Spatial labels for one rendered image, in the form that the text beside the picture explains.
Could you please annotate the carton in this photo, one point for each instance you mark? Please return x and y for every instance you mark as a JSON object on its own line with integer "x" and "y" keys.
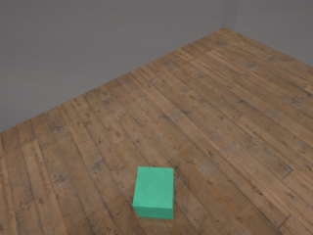
{"x": 154, "y": 192}

